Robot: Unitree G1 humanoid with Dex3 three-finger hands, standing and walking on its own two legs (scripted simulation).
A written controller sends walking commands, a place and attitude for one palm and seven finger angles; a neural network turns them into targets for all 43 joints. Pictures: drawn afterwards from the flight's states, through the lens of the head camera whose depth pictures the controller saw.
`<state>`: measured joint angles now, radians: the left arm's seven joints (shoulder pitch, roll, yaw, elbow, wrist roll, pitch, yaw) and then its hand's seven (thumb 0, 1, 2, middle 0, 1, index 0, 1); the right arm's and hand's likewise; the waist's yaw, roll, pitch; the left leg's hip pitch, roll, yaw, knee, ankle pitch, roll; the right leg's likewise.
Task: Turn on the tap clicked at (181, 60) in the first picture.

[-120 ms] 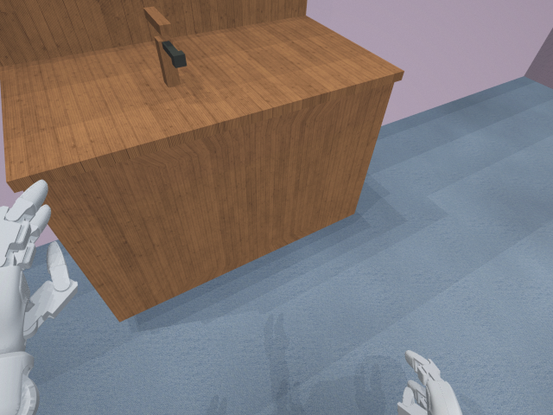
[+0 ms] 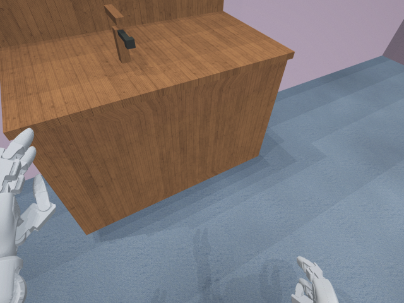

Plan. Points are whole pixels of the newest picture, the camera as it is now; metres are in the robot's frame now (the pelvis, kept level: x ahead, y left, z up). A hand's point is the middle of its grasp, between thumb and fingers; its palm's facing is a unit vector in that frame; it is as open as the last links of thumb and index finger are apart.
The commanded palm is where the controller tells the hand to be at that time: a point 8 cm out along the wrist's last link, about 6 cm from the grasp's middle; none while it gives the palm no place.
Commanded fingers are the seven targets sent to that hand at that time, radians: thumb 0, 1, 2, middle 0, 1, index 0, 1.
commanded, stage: stand and wait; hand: left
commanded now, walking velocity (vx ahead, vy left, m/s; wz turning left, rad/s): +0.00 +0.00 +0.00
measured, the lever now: (129, 42) +0.83 +0.30 +0.13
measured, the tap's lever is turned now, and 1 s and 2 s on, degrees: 0 0 0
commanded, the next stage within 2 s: look at it before walking up in 0.14 s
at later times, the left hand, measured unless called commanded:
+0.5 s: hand (51, 213) +0.20 +0.24 +0.16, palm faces +0.41 -0.84 -0.36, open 7.4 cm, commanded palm +0.16 +0.27 +0.18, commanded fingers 0.00 0.90 0.90 -0.20 -0.30 -0.20 -0.30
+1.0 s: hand (106, 189) +0.24 +0.17 +0.16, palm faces +0.27 -0.87 -0.41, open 7.4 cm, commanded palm +0.21 +0.21 +0.18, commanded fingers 0.00 0.90 0.90 -0.20 -0.30 -0.20 -0.30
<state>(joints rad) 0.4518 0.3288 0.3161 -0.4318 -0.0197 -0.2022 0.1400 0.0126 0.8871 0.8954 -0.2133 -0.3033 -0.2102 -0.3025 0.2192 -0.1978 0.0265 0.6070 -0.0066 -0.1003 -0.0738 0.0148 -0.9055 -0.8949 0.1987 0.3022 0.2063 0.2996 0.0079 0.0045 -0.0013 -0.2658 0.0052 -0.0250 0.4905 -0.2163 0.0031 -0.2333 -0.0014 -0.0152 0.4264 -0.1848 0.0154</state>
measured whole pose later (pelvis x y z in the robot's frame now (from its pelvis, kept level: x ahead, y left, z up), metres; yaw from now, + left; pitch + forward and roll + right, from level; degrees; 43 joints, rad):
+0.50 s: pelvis -0.01 -0.01 +0.00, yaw -1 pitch -1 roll -1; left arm 0.47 0.33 0.32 -0.42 -0.02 -0.20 0.14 0.01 0.89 0.90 -0.21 -0.30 -0.21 -0.30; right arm 0.22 -0.20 0.02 0.61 0.00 -0.10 -0.07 0.02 -0.91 -0.89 0.20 0.30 0.21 0.30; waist 0.02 0.02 -0.01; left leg -0.27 0.02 -0.01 0.50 -0.21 -0.01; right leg -0.25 0.02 0.00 0.44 -0.17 0.00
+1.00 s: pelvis -0.01 -0.02 -0.02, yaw -13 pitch +0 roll +1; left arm 0.49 0.34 0.39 -0.47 -0.03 -0.24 0.15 0.01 0.89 0.90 -0.21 -0.30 -0.21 -0.30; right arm 0.25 -0.21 -0.01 0.59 0.00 -0.08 -0.06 0.01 -0.91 -0.90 0.20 0.30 0.20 0.30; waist 0.01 0.01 0.00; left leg -0.33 0.11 0.17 0.67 -0.34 -0.03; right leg -0.51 0.05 0.05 0.94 -0.45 0.01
